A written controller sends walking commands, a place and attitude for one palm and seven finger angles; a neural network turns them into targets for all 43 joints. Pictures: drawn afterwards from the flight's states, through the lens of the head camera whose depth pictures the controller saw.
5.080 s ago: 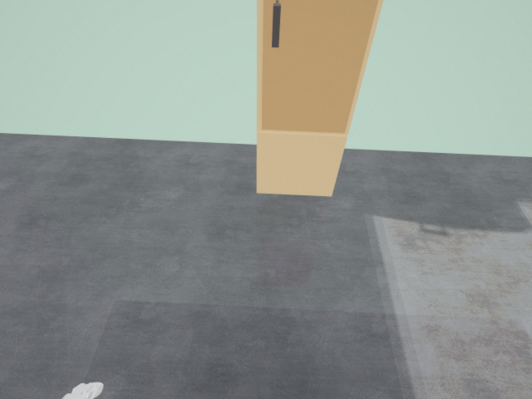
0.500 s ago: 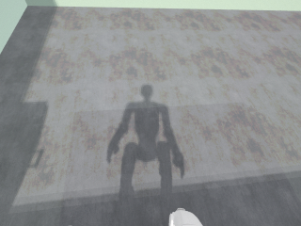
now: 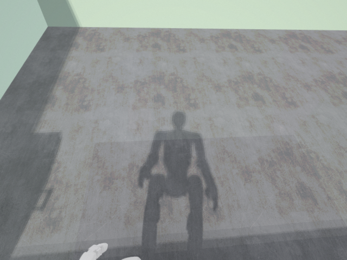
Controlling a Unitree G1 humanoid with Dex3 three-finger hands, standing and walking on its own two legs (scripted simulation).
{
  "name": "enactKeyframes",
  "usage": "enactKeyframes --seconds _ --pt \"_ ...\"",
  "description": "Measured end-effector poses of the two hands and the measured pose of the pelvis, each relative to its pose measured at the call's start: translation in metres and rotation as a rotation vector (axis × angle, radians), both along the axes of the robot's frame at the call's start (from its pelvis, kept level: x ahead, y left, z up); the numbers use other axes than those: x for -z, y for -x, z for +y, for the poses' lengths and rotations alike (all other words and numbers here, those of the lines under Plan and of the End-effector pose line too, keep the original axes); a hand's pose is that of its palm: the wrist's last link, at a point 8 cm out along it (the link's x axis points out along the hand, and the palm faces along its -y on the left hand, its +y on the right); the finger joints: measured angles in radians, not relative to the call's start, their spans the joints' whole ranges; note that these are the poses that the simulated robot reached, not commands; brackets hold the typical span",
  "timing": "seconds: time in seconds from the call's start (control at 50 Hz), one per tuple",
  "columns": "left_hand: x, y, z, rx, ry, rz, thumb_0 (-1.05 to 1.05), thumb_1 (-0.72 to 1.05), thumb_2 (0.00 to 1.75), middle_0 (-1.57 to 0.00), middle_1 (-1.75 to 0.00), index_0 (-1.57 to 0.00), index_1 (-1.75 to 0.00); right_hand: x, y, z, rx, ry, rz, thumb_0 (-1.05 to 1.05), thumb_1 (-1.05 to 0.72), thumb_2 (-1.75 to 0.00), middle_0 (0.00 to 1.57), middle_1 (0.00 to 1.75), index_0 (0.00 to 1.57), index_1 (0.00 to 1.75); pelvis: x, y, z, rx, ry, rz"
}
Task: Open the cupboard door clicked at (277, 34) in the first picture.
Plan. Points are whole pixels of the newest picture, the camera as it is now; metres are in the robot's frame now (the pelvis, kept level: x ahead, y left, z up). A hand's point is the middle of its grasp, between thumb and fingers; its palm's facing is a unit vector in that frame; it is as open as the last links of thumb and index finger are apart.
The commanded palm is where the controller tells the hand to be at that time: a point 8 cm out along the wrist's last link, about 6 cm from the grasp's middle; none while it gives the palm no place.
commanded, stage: turn to face it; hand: left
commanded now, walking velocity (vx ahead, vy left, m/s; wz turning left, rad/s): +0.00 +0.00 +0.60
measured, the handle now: out of the picture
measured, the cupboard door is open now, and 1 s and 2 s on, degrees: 0 0 0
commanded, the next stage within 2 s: none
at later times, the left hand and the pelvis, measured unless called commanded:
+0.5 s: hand out of the picture +0.02 +0.22 -0.15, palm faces +0.30 -0.91 -0.28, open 7.4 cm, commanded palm none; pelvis -0.02 -0.01 +0.01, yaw +16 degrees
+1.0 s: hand out of the picture -0.14 +0.14 -0.16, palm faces +0.61 -0.75 -0.25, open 7.4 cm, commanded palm none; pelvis -0.06 -0.05 +0.01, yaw +37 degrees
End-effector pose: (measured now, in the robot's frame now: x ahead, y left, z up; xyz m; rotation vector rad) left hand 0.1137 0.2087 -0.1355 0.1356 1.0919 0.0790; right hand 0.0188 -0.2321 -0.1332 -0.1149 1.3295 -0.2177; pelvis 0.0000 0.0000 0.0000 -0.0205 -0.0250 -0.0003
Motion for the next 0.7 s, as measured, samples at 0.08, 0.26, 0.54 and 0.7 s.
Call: enactKeyframes --seconds 0.08,0.26,0.54,0.7 --pt "0.021 0.036 0.035 -0.098 -0.01 0.083 0.01 0.91 0.9 -0.21 -0.3 -0.2 -0.3 -0.004 -0.03 0.005 -0.076 0.05 -0.057 0.01 -0.92 -0.9 0.2 0.3 0.2 0.3 0.01 -0.002 0.014 -0.039 0.002 0.01" --pt "-0.002 0.099 0.084 -0.227 -0.082 0.188 0.01 0.91 0.9 -0.2 -0.3 -0.2 -0.3 -0.028 -0.058 0.011 -0.186 0.08 -0.086 0.0 -0.91 -0.9 0.2 0.3 0.2 0.3 -0.011 0.004 0.021 -0.12 0.019 0.033" --pt "-0.025 0.121 0.044 -0.357 -0.123 0.065 0.01 0.91 0.9 -0.2 -0.3 -0.2 -0.3 -0.014 -0.088 -0.026 -0.332 0.032 -0.106 0.0 -0.91 -0.9 0.2 0.3 0.21 0.3 -0.008 0.022 -0.025 -0.304 0.005 0.031" --pt "-0.038 0.171 -0.01 -0.463 -0.134 0.076 0.01 0.91 0.9 -0.2 -0.3 -0.2 -0.3 -0.008 -0.112 -0.05 -0.434 -0.006 -0.103 0.01 -0.91 -0.9 0.2 0.3 0.2 0.3 -0.012 0.029 -0.058 -0.413 -0.047 0.019"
